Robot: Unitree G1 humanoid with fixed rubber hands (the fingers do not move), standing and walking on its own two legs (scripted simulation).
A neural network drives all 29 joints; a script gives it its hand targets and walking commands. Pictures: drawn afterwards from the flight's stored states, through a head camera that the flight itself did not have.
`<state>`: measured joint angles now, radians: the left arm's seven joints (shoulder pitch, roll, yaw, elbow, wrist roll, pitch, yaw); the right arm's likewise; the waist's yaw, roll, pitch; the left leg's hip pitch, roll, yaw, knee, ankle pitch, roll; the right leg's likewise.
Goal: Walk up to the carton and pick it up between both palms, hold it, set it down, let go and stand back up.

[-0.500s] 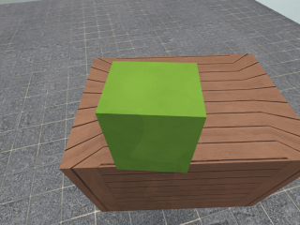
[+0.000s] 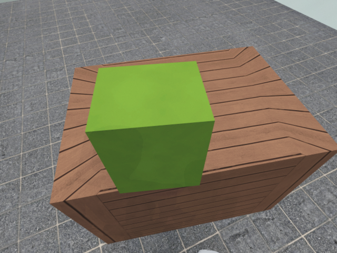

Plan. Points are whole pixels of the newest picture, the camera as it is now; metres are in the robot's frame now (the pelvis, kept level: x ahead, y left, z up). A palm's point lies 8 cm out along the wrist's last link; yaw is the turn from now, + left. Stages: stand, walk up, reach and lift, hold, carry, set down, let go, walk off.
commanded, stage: walk up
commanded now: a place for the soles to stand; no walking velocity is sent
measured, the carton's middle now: (154, 133) +0.41 +0.05 +0.04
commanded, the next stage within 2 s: reach and lift in 1.42 s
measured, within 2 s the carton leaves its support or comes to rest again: neither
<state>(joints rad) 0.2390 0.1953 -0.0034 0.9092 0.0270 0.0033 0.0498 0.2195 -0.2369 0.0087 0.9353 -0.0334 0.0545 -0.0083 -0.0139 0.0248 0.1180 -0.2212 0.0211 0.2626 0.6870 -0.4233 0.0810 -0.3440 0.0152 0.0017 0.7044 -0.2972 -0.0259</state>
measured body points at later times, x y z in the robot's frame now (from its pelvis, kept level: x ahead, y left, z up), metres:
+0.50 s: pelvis +0.01 +0.01 +0.02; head +0.02 +0.00 +0.47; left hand +0.06 +0.23 -0.13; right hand +0.01 -0.23 -0.14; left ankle -0.02 +0.06 -0.72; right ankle +0.04 -0.10 -0.72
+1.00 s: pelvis -0.01 -0.01 +0.02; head +0.01 -0.03 +0.47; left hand +0.04 +0.22 -0.13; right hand -0.01 -0.26 -0.15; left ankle -0.02 +0.06 -0.72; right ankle +0.04 -0.10 -0.72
